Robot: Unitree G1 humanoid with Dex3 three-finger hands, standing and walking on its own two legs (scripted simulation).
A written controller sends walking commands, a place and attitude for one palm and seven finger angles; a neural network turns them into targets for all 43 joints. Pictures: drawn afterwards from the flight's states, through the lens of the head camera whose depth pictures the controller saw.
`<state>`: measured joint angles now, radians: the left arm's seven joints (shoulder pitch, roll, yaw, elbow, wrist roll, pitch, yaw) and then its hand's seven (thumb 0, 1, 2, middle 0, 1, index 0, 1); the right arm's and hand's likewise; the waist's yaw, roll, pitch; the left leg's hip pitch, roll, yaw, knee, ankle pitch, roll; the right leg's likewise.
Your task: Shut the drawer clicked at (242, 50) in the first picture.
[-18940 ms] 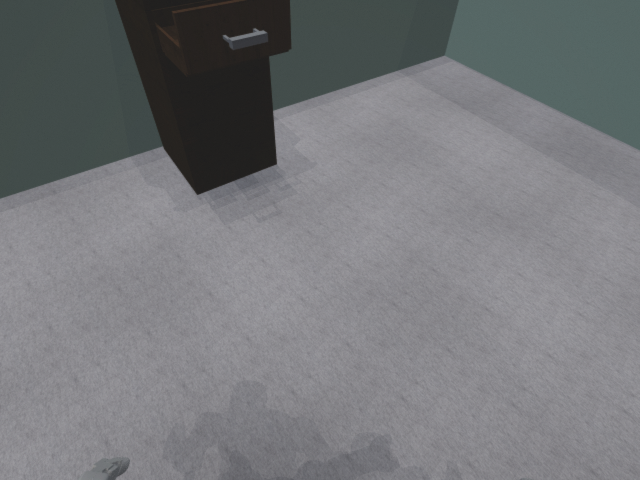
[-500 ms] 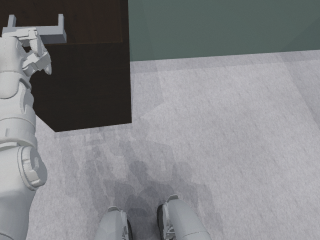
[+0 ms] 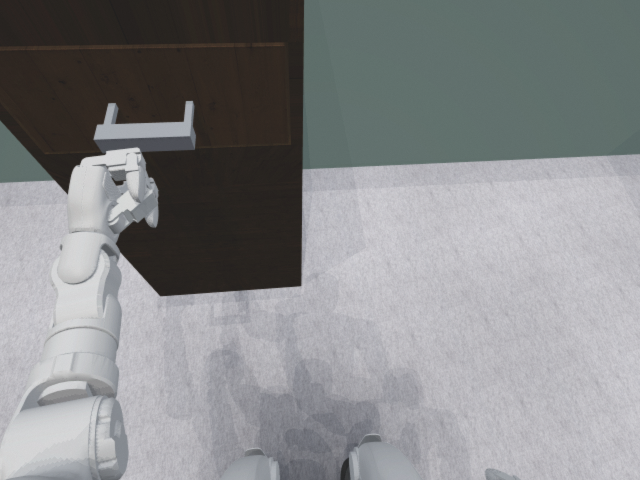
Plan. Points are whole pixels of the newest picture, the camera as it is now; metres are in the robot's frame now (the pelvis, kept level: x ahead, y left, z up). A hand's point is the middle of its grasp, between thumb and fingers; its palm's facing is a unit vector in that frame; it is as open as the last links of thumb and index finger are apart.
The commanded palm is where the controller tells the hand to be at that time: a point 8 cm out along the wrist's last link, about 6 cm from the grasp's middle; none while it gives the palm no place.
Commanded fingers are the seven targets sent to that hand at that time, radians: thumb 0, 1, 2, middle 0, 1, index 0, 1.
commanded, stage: draw the hand back to the body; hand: left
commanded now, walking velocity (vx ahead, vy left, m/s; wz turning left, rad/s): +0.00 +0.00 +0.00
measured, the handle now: (149, 123) +0.58 +0.22 +0.04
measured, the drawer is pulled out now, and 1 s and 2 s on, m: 0.00 0.00 0.00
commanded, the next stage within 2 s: step back with the hand held close in 1.22 s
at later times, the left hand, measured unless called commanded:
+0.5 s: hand (68, 292) +0.30 +0.21 +0.13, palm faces +0.20 -0.95 -0.23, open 3.3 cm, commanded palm +0.26 +0.26 +0.15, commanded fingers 0.00 0.90 0.90 -1.40 -1.60 -1.40 -1.60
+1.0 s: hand out of the picture +0.18 +0.23 +0.21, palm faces +0.42 -0.82 -0.39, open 3.3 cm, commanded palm +0.12 +0.27 +0.23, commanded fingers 0.00 0.90 0.90 -1.40 -1.60 -1.40 -1.60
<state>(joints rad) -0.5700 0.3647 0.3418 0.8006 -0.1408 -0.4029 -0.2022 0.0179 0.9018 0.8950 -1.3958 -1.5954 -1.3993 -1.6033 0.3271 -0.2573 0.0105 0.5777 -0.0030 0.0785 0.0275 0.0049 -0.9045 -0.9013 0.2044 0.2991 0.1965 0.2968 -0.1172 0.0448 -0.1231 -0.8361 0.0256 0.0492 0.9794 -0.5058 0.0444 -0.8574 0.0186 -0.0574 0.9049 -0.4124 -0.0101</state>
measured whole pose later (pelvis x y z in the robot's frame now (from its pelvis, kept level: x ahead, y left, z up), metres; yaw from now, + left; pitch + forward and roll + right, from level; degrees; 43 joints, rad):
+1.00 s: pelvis +0.00 -0.02 +0.06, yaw +3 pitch -5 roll +0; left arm 0.47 0.32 0.25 -0.38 -0.06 -0.08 0.10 0.01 0.89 0.89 -1.40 -1.59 -1.40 -1.60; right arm 0.20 -0.23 0.04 0.61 0.00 -0.08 -0.06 0.01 -0.90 -0.90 0.21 0.30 0.20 0.30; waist 0.06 0.09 0.01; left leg -0.05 -0.01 0.03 0.41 -0.28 0.02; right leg -0.08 0.01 -0.07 0.39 -0.23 -0.02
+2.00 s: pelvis -0.07 +0.00 +0.05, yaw +3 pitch +0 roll +0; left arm 0.60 0.37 0.37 -0.54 -0.01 -0.19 0.13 0.01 0.89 0.89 -1.40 -1.59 -1.41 -1.60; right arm 0.16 -0.21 0.01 0.52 0.00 -0.03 -0.07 0.01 -0.90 -0.90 0.21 0.30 0.20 0.30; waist 0.01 0.02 0.02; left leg -0.33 -0.04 0.05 0.56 -0.24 0.07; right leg -0.36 -0.03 -0.05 0.54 -0.18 0.01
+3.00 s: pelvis -0.29 -0.05 +0.05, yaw +3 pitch -1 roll +0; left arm 0.64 0.35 0.28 -0.57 -0.02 -0.15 0.13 0.02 0.89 0.89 -1.40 -1.59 -1.40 -1.60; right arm 0.21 -0.23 0.00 0.56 0.00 -0.06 -0.08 0.01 -0.90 -0.90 0.20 0.30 0.20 0.30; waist -0.01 -0.01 -0.03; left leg -0.38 -0.03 0.01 0.59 -0.25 0.03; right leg -0.22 0.05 -0.04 0.53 -0.30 -0.06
